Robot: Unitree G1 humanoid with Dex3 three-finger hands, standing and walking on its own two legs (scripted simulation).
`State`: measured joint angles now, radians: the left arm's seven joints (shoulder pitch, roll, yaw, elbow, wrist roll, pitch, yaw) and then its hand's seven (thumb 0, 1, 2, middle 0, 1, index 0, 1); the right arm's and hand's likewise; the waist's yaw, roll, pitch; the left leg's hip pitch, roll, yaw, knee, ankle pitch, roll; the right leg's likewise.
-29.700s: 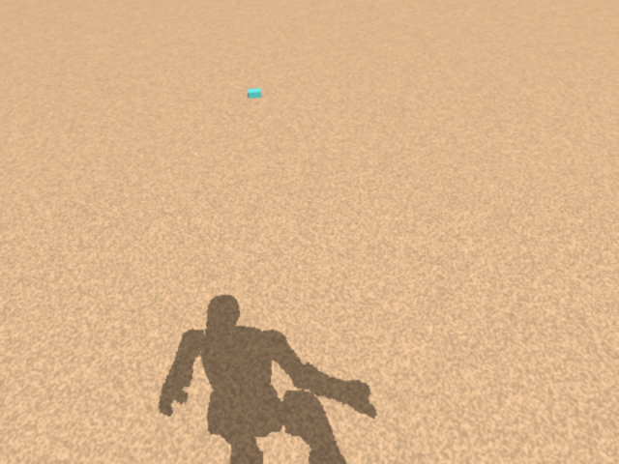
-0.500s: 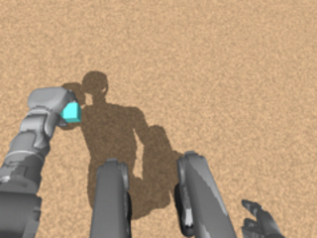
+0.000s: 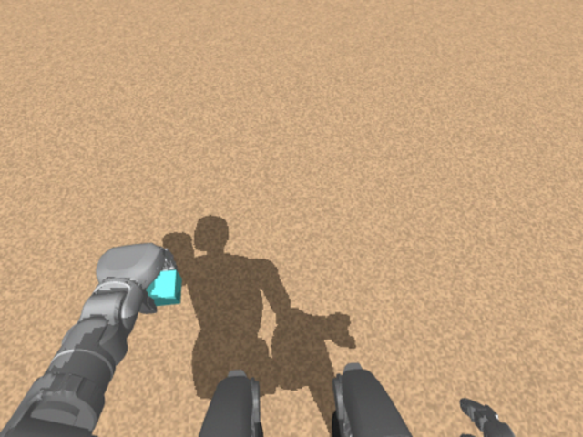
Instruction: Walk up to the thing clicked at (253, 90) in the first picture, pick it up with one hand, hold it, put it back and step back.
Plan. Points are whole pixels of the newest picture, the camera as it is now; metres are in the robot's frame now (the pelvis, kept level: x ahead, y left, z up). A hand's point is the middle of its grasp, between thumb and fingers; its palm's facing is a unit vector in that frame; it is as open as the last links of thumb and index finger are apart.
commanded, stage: lift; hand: left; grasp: from above
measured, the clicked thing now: (154, 289) +0.36 +0.23 -0.11
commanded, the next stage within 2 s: hold in 0.46 s
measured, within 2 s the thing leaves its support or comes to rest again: neither
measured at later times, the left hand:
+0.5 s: hand (133, 259) +0.36 +0.22 +0.01, palm faces -0.46 -0.05 -0.89, open 7.3 cm
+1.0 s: hand (118, 242) +0.36 +0.22 +0.05, palm faces -0.46 -0.03 -0.89, open 7.3 cm
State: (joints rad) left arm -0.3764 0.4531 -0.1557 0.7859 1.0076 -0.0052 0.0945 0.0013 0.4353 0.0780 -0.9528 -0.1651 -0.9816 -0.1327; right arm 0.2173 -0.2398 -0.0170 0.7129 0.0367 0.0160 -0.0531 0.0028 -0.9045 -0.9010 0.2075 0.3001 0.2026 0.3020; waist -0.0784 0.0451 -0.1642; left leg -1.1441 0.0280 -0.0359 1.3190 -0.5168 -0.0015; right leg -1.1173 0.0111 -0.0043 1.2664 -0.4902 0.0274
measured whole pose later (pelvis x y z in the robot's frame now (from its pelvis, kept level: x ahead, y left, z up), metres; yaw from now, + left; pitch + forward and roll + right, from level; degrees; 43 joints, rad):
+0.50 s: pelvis +0.04 +0.00 +0.08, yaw +0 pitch +11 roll -1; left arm -0.34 0.39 -0.19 0.83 1.01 0.01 0.13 0.00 0.42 0.09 -0.97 -0.15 -1.00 -0.12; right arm 0.25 -0.24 -0.04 0.74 0.04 0.02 -0.04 0.00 -0.90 -0.90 0.21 0.30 0.20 0.30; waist -0.05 0.04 -0.09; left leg -0.66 0.03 0.00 0.86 -0.39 0.00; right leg -0.66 0.00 0.02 0.83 -0.37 0.02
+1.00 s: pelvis +0.06 +0.00 +0.11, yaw -1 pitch +7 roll +0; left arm -0.28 0.40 -0.22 0.72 1.01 0.00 0.02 0.00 0.42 0.10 -0.96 -0.16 -0.98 -0.14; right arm 0.23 -0.25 -0.04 0.70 0.05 0.06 -0.04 0.00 -0.90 -0.90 0.21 0.30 0.20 0.30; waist -0.02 0.04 -0.08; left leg -0.45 0.02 0.02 0.68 -0.34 0.00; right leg -0.45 0.00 0.04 0.65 -0.32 0.03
